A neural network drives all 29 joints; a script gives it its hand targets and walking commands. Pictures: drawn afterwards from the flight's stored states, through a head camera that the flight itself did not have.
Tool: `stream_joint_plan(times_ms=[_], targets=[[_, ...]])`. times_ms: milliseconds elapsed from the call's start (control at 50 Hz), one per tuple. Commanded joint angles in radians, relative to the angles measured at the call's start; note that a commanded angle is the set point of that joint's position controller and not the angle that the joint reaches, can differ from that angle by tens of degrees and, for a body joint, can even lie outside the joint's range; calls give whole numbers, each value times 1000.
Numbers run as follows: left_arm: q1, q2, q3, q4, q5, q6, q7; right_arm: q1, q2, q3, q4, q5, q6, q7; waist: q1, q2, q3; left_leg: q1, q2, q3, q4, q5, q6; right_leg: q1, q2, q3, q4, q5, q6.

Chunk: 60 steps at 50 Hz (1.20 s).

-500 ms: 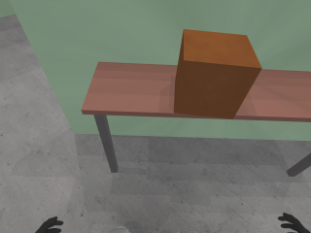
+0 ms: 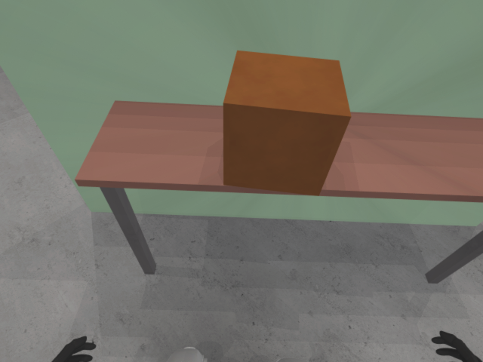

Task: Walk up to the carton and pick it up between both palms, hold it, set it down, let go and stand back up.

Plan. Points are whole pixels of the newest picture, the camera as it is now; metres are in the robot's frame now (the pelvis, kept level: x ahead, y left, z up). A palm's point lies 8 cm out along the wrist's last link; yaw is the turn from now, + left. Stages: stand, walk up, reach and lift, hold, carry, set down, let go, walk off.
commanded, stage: walk up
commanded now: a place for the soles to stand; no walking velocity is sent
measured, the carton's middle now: (279, 125) +0.62 -0.08 +0.03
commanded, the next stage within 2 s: none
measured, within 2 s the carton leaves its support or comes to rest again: neither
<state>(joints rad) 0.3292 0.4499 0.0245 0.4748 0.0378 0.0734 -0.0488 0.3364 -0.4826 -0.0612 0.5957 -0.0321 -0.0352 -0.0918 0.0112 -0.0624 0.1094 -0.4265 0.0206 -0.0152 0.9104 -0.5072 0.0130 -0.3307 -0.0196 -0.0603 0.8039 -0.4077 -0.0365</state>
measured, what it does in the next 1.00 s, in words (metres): steps on the spot: left foot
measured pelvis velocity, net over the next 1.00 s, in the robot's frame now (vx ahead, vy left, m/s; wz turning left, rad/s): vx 0.02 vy -0.05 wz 0.02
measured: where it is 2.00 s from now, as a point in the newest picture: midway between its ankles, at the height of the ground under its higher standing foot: outside the picture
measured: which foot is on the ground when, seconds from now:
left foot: up 0.00-0.02, down 0.04-1.00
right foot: down 0.00-1.00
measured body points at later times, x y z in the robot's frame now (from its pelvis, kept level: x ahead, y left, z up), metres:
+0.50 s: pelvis +0.03 -0.06 +0.01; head +0.06 -0.05 +0.45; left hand +0.14 +0.26 -0.07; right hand +0.16 -0.39 -0.06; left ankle +0.05 +0.12 -0.71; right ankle +0.03 -0.16 -0.71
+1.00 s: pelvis +0.02 -0.05 +0.01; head +0.03 -0.04 +0.46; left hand +0.15 +0.27 -0.07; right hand +0.16 -0.38 -0.04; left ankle +0.05 +0.12 -0.70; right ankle +0.03 -0.16 -0.71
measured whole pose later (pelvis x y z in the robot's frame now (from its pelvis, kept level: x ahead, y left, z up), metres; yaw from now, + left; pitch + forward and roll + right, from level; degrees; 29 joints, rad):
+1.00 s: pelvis +0.02 -0.05 +0.01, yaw +1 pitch -2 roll +1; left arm 0.25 0.45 0.02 0.59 0.02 0.03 -0.05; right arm 0.31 -0.48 -0.06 0.60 -0.03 -0.02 -0.03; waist 0.01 -0.04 0.05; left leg -0.35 0.05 -0.05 0.72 -0.41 -0.02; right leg -0.31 -0.01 -0.03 0.73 -0.40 -0.03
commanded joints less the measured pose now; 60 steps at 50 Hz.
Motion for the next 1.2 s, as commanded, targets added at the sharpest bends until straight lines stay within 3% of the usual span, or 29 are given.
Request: stream_joint_plan(times_ms=[0, 20, 40, 60, 100, 140, 180, 200, 220, 240, 260, 340, 380, 420, 460, 520, 620, 700, 900, 920, 960, 980, 1020, 1060, 1100, 1120, 1140, 1160, 1180], targets=[[-45, 168, 73, -42, -27, -26, 12, 113, -186, -60, -9, 26, -22, 3, -60, -8, -142, 395, 40, -64, -382, 235, 47, -127, -157, 157, -136, 309, -57], [-44, 135, 67, -50, -32, -32, 9, 118, -259, -76, -22, 10, -19, -3, -76, 184, -155, 436, 229, -399, -468, 179, 129, -257, -73, 69, 47, 148, 3], [-31, 169, 94, -68, -23, -12, 9, 71, -307, -80, -63, 6, -14, -7, -70, 252, -110, 274, 396, -663, -541, 63, 278, -266, -11, 105, 163, -234, 29], [-89, 223, 123, -84, -15, 4, 8, 75, -298, -83, -60, -1, -15, -11, -91, 172, -41, 183, 409, -679, -561, -84, 339, -246, -42, 167, 250, -236, 38], [-87, 216, 121, -77, -20, -1, -1, 54, -289, -84, -64, -5, -20, -11, -80, 119, -14, 198, 359, -572, -497, -34, 310, -285, -69, 183, 248, -183, 46], [-37, 196, 105, -36, -28, -25, -5, 0, -268, -76, -80, 1, -14, 4, -49, 190, -52, 161, 255, -390, -430, 41, 218, -148, -56, 121, -7, -158, 23], [72, 193, 101, 40, -40, -50, 4, -110, -218, -49, -95, 14, 0, 32, 47, 197, -69, -91, 143, -190, -283, 66, 101, 222, -15, 74, -317, 76, 1], [68, 241, 107, 53, -36, -59, 14, -87, -149, -30, -90, 23, 1, 45, 53, 37, -82, -171, 90, -103, -119, 45, 45, 301, -95, 238, -403, 65, -3], [-12, 291, 108, 8, -31, -76, 28, -61, -115, -24, -84, 54, 4, 53, 26, -106, -58, -183, -17, 2, -10, -44, -33, 171, -295, 553, -508, 0, -53], [-3, 263, 102, 17, -27, -80, 31, -106, -187, -51, -77, 53, 13, 41, 39, 12, -21, -141, 6, -88, 9, -99, -28, 115, -318, 558, -476, 62, -107], [-1, 238, 92, 30, -29, -87, 33, -98, -185, -50, -67, 49, 12, 44, 29, 19, -17, -143, 14, -75, 8, -82, -24, 157, -296, 500, -435, 204, -121], [-12, 205, 66, 64, -41, -72, 39, -52, -143, -30, -30, 46, -6, 34, 8, -82, -130, 16, 22, 14, -194, 44, -21, 285, -214, 283, -258, 884, -85], [-49, 198, 60, 62, -53, -60, 39, -41, -155, -29, -17, 45, -16, 30, -24, -26, -160, 196, 34, 0, -380, 299, -8, 194, -172, 187, -180, 825, -42], [-32, 184, 58, 53, -57, -69, 36, -55, -226, -53, -26, 28, -13, 27, -15, 51, -215, 313, 147, -203, -296, 575, 64, 65, -107, 142, -111, 624, 15], [-54, 191, 69, 49, -51, -53, 33, -82, -203, -44, -40, 33, 1, 38, -12, 84, -194, 182, 190, -228, -267, 433, 116, 112, -95, 145, -200, 259, 22], [-113, 231, 68, 53, -47, -62, 28, -78, -156, -27, -36, 48, 17, 42, -23, -13, -91, 127, 29, -17, -226, 174, -7, 73, -214, 277, -383, 274, -40], [-108, 198, 63, 75, -46, -64, 19, -79, -204, -40, -26, 32, -4, 43, -15, 72, -161, 217, 124, -155, -295, 439, 56, 74, -117, 129, -265, 267, -23], [-138, 215, 65, 83, -44, -63, 21, -82, -176, -30, -17, 41, 3, 45, -21, 35, -132, 193, 68, -77, -286, 354, 21, 68, -155, 173, -320, 226, -44], [-172, 196, 60, 100, -46, -62, 7, -99, -183, -32, -18, 38, -3, 51, -20, 73, -113, 173, 79, -128, -345, 286, 42, 43, -130, 176, -338, 107, -43], [-67, 218, 80, 65, -33, -74, -6, -44, -215, -57, -42, 27, -5, 65, -19, 58, -167, 162, 66, -131, -298, -76, 102, 63, -124, 210, -334, -231, -66], [-9, 245, 99, 73, -25, -71, -11, -86, -186, -52, -67, 19, -4, 76, 21, -26, -65, -35, 15, -49, -199, -188, 83, 112, -186, 343, -445, -466, -111], [31, 259, 104, 89, -23, -72, -8, -109, -162, -43, -85, 18, -7, 80, 49, -79, -8, -158, -31, 62, -113, -81, 50, 193, -256, 430, -512, -476, -155], [67, 268, 110, 102, -12, -78, 5, -143, -157, -39, -104, 15, -17, 84, 92, -99, 51, -289, 13, 21, -67, -95, 29, 278, -325, 505, -558, -341, -220], [42, 269, 110, 86, -13, -78, 7, -106, -161, -40, -97, 21, -33, 90, 57, -76, 20, -179, 26, 29, -183, -28, 32, 264, -303, 412, -497, -177, -209], [-44, 238, 91, 56, -28, -76, 2, 8, -155, -44, -50, 26, -50, 83, -40, -14, -59, 165, -28, 72, -413, 152, 48, 111, -193, 208, -301, 48, -140], [-59, 195, 79, 44, -29, -85, 2, 91, -188, -61, -18, 22, -54, 74, -96, 59, -134, 429, 29, -88, -442, 118, 87, -88, -132, 121, -70, 155, -93], [-64, 129, 74, 3, -32, -95, -1, 152, -290, -92, -13, -2, -52, 66, -116, 300, -150, 572, 272, -572, -516, 159, 185, -376, 14, 29, 221, 13, -4], [-109, 186, 100, -41, -14, -79, 15, 180, -317, -99, -17, 4, -43, 55, -132, 206, -114, 536, 390, -751, -544, 235, 289, -482, 36, 182, 271, -257, 13], [-115, 204, 112, -48, -13, -68, 20, 185, -295, -97, -10, 7, -36, 48, -118, 128, -73, 500, 404, -678, -522, 217, 314, -485, 5, 220, 326, -253, 24]])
